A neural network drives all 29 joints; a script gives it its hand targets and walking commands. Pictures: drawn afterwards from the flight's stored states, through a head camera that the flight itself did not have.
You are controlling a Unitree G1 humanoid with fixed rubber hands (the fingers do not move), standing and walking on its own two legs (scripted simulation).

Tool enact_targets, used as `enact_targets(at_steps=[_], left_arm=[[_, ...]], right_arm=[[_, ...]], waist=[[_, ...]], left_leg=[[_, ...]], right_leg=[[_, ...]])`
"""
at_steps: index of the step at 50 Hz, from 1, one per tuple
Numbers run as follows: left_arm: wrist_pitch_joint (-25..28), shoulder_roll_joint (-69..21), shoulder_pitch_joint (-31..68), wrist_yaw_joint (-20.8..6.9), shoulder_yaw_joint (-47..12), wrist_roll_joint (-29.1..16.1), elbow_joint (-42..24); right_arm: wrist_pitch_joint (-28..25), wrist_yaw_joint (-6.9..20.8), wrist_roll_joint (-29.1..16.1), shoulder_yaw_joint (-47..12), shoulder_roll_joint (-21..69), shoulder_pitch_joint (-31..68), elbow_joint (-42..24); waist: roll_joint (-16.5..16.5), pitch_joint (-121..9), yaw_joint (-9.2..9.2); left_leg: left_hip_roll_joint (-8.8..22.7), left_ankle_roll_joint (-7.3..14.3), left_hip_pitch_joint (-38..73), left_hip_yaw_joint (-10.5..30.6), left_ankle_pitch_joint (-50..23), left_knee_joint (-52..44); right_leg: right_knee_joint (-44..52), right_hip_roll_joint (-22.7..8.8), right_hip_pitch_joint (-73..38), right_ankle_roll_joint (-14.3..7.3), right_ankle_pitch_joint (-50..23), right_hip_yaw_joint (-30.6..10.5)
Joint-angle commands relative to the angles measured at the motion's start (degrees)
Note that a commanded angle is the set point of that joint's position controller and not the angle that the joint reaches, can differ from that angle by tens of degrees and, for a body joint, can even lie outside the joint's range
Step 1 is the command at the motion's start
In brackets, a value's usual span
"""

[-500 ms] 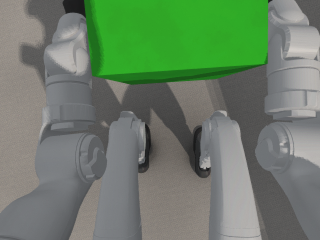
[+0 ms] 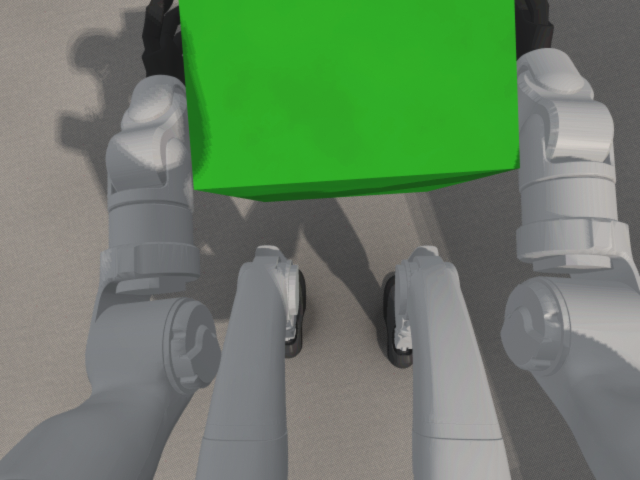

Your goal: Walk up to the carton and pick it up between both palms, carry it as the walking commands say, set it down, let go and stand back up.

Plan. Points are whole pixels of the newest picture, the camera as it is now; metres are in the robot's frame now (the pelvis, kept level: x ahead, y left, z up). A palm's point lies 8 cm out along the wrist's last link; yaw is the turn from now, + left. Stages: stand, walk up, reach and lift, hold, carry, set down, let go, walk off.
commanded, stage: reach and lift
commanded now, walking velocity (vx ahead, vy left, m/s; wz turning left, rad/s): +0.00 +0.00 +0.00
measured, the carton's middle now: (343, 101) +0.50 +0.00 -0.10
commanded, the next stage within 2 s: none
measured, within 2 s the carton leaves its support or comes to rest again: neither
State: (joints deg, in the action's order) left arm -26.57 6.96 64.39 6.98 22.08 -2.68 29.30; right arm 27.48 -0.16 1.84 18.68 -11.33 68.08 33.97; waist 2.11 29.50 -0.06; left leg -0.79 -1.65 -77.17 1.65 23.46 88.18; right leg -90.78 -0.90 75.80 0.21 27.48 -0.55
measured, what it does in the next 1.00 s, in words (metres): rises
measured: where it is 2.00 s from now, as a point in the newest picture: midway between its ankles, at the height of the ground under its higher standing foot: (344, 332)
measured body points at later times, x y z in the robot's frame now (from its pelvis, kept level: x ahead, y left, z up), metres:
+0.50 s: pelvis +0.03 +0.00 +0.07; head +0.24 -0.02 +0.46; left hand +0.50 +0.17 +0.04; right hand +0.51 -0.18 +0.03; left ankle +0.16 +0.13 -0.54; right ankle +0.14 -0.12 -0.54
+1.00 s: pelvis +0.11 -0.01 +0.16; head +0.21 -0.01 +0.60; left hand +0.47 +0.17 +0.13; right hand +0.48 -0.18 +0.13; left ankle +0.16 +0.13 -0.54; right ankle +0.14 -0.12 -0.54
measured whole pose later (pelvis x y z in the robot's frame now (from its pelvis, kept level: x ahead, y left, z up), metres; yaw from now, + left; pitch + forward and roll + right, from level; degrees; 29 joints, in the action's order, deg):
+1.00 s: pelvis +0.11 -0.01 +0.16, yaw +0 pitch +19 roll +1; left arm -25.8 -4.2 26.6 -4.6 24.4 10.5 28.4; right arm 26.1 6.1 13.2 21.3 2.8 29.0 31.1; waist -0.2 -8.3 -0.1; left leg -0.6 -1.5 -48.6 1.7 16.7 46.6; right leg -49.8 -0.8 47.9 -0.1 20.6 -0.6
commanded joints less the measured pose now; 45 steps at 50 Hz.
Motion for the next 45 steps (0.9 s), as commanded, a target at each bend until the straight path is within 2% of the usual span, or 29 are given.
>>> enact_targets(at_steps=[1, 3, 5, 7, 9, 13, 14, 15, 16, 17, 19, 20, 21, 22, 23, 24, 26, 27, 30, 31, 32, 34, 35, 36, 37, 39, 43, 44, 45], left_arm=[[-0.48, -63.09, 44.0, -19.46, -39.0, -6.19, -8.72], [-0.65, -63.01, 42.72, -19.72, -39.04, -6.0, -9.15], [-0.58, -62.22, 43.85, -19.84, -38.37, -5.65, -8.72], [-0.8, -62.67, 41.67, -20.06, -38.39, -5.43, -7.66], [-0.58, -62.85, 43.0, -20.14, -39.02, -5.64, -9.49], [-0.55, -62.5, 39.51, -20.89, -36.66, -3.86, -5.81], [-0.6, -62.75, 39.25, -21.15, -36.2, -3.37, -4.85], [-0.3, -63.47, 38.94, -21.26, -36.57, -3.63, -5.38], [-0.25, -64.5, 38.24, -21.45, -36.39, -3.4, -4.09], [-0.08, -64.45, 36.41, -21.6, -35.87, -2.83, -3.97], [0.1, -65.72, 35.78, -22.04, -35.62, -2.36, -2.15], [0.34, -66.12, 35.57, -22.11, -35.59, -2.39, -3.27], [0.36, -66.15, 33.03, -22.13, -34.52, -1.5, -1.92], [0.46, -67.42, 32.11, -22.32, -34.63, -1.3, -1.35], [0.68, -67.02, 29.89, -22.21, -33.74, -0.54, -0.43], [0.88, -67.68, 28.95, -22.31, -33.58, -0.27, -0.33], [1.12, -68.96, 24.29, -22.46, -31.96, 0.87, 1.05], [1.06, -68.97, 22.51, -22.78, -30.81, 2.06, 2.67], [0.83, -69.53, 14.53, -23.06, -24.16, 6.33, 8.97], [0.5, -68.87, 11.02, -22.93, -21.17, 8.33, 10.06], [0.34, -70.27, 9.74, -23.04, -21.58, 8.16, 7.98], [-0.85, -66.85, 6.32, -23.7, -16.49, 11.33, 11.71], [-1.29, -66.56, 6.81, -23.91, -16.06, 11.77, 11.58], [-1.55, -65.32, 4.32, -24.02, -14.96, 12.99, 12.06], [-1.25, -64.37, 4.66, -24.16, -15.31, 13.67, 10.79], [-0.4, -66.6, 5.66, -24.24, -20.01, 11.52, 6.35], [1.48, -70.2, 2.55, -24.74, -31.3, 5.99, -1.68], [1.59, -69.96, 1.88, -24.73, -33.47, 5.52, -3.36], [1.93, -69.94, 1.54, -24.65, -34.66, 5.22, -4.5]], right_arm=[[-1.33, 14.86, -8.19, -33.84, 62.7, 35.36, -10.36], [-1.38, 14.85, -8.59, -34.91, 62.41, 36.3, -12.92], [-1.39, 14.66, -7.8, -34.33, 61.54, 36.93, -12.52], [-1.56, 14.67, -7.96, -34.85, 61.35, 37.77, -14.21], [-1.33, 15.06, -7.92, -34.53, 63.05, 36.27, -12.72], [-1.23, 15.41, -6.37, -33.13, 63.37, 33.66, -9.99], [-1.28, 15.65, -5.57, -32.28, 63.38, 32.67, -8.75], [-1.36, 16.14, -5.7, -32.65, 64.34, 31.15, -8.27], [-1.51, 16.37, -4.73, -31.35, 63.39, 30.57, -7.64], [-1.7, 16.56, -5.02, -31.76, 64.4, 29.87, -8.36], [-1.81, 17.04, -4.45, -30.57, 64.81, 28.41, -6.52], [-2.06, 17.33, -4.73, -31.0, 65.66, 28.41, -7.61], [-1.99, 17.52, -4.26, -30.84, 65.98, 27.13, -7.45], [-2.31, 17.68, -4.16, -30.73, 65.85, 27.76, -8.59], [-2.26, 17.89, -4.07, -30.62, 67.27, 25.78, -6.39], [-2.33, 18.17, -3.5, -30.02, 67.7, 24.09, -5.81], [-2.49, 18.59, -2.94, -29.45, 68.63, 21.5, -5.67], [-2.31, 18.78, -1.4, -27.64, 68.59, 17.67, -2.8], [-1.54, 19.27, 1.48, -22.68, 69.56, 11.92, 2.09], [-0.9, 19.36, 3.14, -20.86, 70.27, 8.36, 4.18], [-0.62, 19.5, 2.7, -21.68, 71.41, 7.13, 2.48], [0.43, 19.73, 5.73, -17.74, 70.25, 3.82, 5.55], [0.69, 19.53, 6.9, -16.71, 69.37, 2.42, 6.15], [1.24, 19.56, 7.91, -15.91, 69.39, -0.1, 7.47], [1.05, 19.57, 8.22, -15.7, 69.83, -1.16, 7.77], [0.22, 19.26, 7.08, -18.72, 70.88, -3.42, 4.88], [-2.09, 18.81, 1.84, -29.51, 72.94, -4.95, -6.36], [-2.32, 18.68, 1.81, -30.06, 72.92, -6.68, -7.07], [-2.93, 18.79, 1.12, -31.08, 73.24, -6.88, -8.2]], waist=[[-3.75, -132.87, -3.01], [-3.19, -134.52, -1.94], [-4.21, -133.23, -2.89], [-4.46, -132.39, -2.33], [-4.17, -131.94, -2.2], [-4.13, -125.69, -1.64], [-4.11, -123.74, -2.33], [-3.77, -123.99, -1.54], [-4.18, -121.22, -3.2], [-3.42, -120.88, -1.6], [-3.12, -116.83, -2.59], [-3.44, -116.7, -1.74], [-4.26, -113.93, -1.28], [-3.86, -112.2, -2.34], [-4.84, -108.96, -0.54], [-4.63, -105.45, -1.12], [-5.15, -100.56, -0.29], [-4.82, -94.85, -1.07], [-5.83, -78.23, 0.06], [-7.8, -71.92, 0.41], [-7.38, -71.81, 0.49], [-8.46, -64.46, 1.14], [-7.38, -62.68, 0.32], [-7.54, -60.14, 1.67], [-6.56, -59.76, 2.25], [-4.25, -64.34, 1.46], [-4.49, -76.68, 1.18], [-4.35, -77.47, 0.01], [-3.06, -78.16, 1.02]], left_leg=[[-8.68, 0.25, 34.43, -4.17, -8.5, -12.76], [-8.74, 0.22, 36.76, -4.76, -9.56, -13.69], [-8.81, 0.45, 36.4, -4.04, -8.06, -14.6], [-8.76, 0.58, 37.8, -4.42, -8.31, -15.56], [-8.66, 0.61, 39.38, -4.02, -8.28, -17.56], [-8.36, 0.82, 38.5, -4.06, -6.32, -19.96], [-8.2, 0.88, 38.4, -3.62, -5.33, -20.97], [-8.14, 0.74, 39.34, -3.77, -6.62, -21.74], [-7.93, 0.51, 39.01, -3.16, -6.12, -21.98], [-8.07, 0.58, 39.56, -3.71, -7.07, -22.71], [-7.78, 0.72, 39.69, -3.16, -5.81, -23.99], [-7.73, 0.8, 41.31, -2.73, -6.87, -24.97], [-7.67, 0.94, 40.81, -3.04, -7.62, -25.5], [-7.65, 0.9, 41.23, -2.33, -7.19, -25.96], [-7.61, 1.0, 39.85, -2.61, -7.91, -26.57], [-7.45, 1.2, 39.47, -2.02, -7.81, -27.42], [-7.34, 1.43, 40.1, -1.83, -9.73, -29.05], [-7.15, 1.35, 38.16, -1.88, -9.22, -29.68], [-6.52, 2.18, 34.65, -1.38, -6.77, -33.15], [-6.1, 2.6, 33.81, -1.06, -6.22, -34.04], [-6.23, 2.69, 37.3, -1.12, -7.93, -35.4], [-6.14, 3.11, 36.73, -1.54, -4.67, -38.18], [-6.14, 2.98, 37.85, -1.88, -4.1, -39.13], [-6.06, 2.97, 38.71, -1.73, -5.11, -40.5], [-6.16, 2.85, 39.18, -2.16, -6.26, -40.96], [-6.29, 2.52, 44.5, -1.6, -13.08, -42.18], [-6.56, 2.02, 52.32, 0.2, -27.91, -42.77], [-6.54, 1.94, 52.95, 1.0, -29.48, -43.14], [-6.63, 1.65, 53.14, 0.81, -30.5, -43.86]], right_leg=[[18.46, 9.64, -31.96, 0.71, -9.46, 0.14], [19.9, 9.45, -34.59, 0.88, -10.18, -0.39], [20.19, 9.51, -34.56, 1.08, -9.1, 0.01], [22.16, 9.35, -35.81, 1.03, -8.93, -0.69], [23.41, 9.44, -37.06, 0.98, -9.0, -0.59], [25.87, 9.13, -36.97, 0.99, -6.78, -1.23], [26.63, 9.04, -36.42, 0.73, -6.4, -1.25], [27.08, 9.03, -37.22, 0.64, -7.54, -1.22], [27.21, 9.21, -35.38, 0.58, -7.23, -0.43], [28.01, 9.3, -36.35, 0.66, -8.13, -0.93], [29.07, 9.23, -35.3, 0.46, -6.77, -0.77], [29.66, 9.29, -36.04, 0.49, -7.65, -0.78], [30.7, 9.18, -36.78, 0.64, -8.32, -1.03], [30.99, 9.3, -35.61, 0.58, -7.77, -0.76], [31.57, 9.2, -35.56, 0.64, -8.41, -1.06], [31.75, 9.17, -34.9, 0.7, -8.87, -1.03], [33.52, 9.16, -35.24, 0.65, -10.46, -0.99], [34.36, 8.95, -33.6, 0.44, -10.0, -1.2], [37.86, 8.02, -31.34, 0.28, -7.17, -1.14], [39.58, 7.36, -30.45, 0.08, -6.03, -1.48], [40.91, 7.45, -32.28, 0.15, -7.57, -1.4], [43.87, 7.17, -31.32, 0.08, -4.27, -1.48], [45.71, 7.03, -32.24, -0.21, -4.1, -2.24], [46.46, 7.23, -32.0, -0.23, -4.8, -2.05], [47.19, 7.25, -32.75, -0.34, -6.57, -2.22], [47.89, 7.48, -37.32, -0.55, -14.44, -2.47], [48.07, 7.73, -47.65, -0.03, -32.2, -3.07], [47.92, 7.9, -48.08, -0.08, -33.8, -2.83], [48.28, 7.74, -49.08, -0.29, -35.13, -3.03]])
